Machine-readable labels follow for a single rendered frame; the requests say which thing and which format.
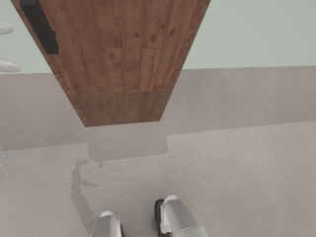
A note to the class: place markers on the right robot thigh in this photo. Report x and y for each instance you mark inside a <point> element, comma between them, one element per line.
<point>181,219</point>

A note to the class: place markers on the handle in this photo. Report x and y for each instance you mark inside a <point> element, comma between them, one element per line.
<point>36,17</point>

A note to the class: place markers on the cupboard door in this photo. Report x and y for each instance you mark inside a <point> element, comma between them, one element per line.
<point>120,46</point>

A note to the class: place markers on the left robot hand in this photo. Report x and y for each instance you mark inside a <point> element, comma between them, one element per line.
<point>7,65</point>

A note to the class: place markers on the robot left shin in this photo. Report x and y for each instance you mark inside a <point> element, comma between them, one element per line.
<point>106,213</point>

